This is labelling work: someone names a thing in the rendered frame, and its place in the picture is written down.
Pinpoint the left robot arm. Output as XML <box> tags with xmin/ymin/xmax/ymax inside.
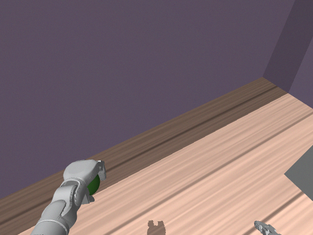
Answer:
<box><xmin>30</xmin><ymin>178</ymin><xmax>87</xmax><ymax>235</ymax></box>

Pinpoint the ball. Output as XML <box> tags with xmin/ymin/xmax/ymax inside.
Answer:
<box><xmin>87</xmin><ymin>175</ymin><xmax>100</xmax><ymax>195</ymax></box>

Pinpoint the left robot hand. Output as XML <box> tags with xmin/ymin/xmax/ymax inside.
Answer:
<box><xmin>63</xmin><ymin>159</ymin><xmax>106</xmax><ymax>205</ymax></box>

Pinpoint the right robot hand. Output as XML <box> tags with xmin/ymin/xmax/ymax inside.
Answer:
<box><xmin>254</xmin><ymin>221</ymin><xmax>281</xmax><ymax>235</ymax></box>

